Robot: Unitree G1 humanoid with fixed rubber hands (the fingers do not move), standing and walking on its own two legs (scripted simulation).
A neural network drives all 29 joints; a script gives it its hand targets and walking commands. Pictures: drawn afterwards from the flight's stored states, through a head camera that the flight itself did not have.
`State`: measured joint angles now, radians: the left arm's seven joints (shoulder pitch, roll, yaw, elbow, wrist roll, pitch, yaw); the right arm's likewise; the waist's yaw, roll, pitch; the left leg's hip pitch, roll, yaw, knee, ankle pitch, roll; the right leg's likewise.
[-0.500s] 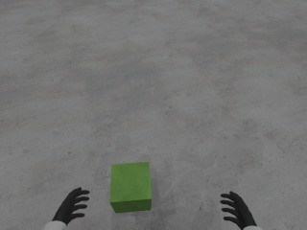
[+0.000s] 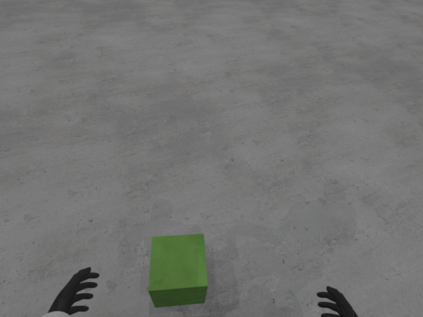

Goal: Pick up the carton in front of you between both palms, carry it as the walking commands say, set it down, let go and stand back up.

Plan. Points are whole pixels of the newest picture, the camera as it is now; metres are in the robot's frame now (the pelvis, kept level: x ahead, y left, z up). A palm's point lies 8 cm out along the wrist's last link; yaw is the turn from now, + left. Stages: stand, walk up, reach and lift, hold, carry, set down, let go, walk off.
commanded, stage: stand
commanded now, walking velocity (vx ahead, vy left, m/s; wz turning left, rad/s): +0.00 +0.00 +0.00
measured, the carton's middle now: (179, 271) +0.41 +0.11 -0.64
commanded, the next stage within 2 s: none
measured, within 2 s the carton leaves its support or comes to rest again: neither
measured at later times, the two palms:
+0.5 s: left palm out of the picture +0.13 +0.30 -0.10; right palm out of the picture +0.13 -0.27 -0.08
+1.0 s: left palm out of the picture +0.09 +0.32 -0.10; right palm out of the picture +0.09 -0.29 -0.09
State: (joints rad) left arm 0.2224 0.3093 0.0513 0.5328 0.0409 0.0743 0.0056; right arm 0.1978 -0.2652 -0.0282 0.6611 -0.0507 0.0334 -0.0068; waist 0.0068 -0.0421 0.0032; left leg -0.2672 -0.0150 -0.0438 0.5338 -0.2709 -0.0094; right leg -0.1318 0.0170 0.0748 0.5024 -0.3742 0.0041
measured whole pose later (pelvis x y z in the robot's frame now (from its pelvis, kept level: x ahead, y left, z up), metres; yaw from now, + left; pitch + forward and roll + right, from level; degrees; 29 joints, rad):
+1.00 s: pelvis -0.01 +0.02 +0.01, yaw -1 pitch -2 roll +0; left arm 0.20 0.38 0.02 0.87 0.03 0.00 0.02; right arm 0.12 -0.35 -0.03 0.98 -0.02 0.00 -0.01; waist -0.01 -0.04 0.03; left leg -0.20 -0.02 -0.02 0.45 -0.21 0.02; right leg -0.06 -0.01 0.08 0.39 -0.30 0.03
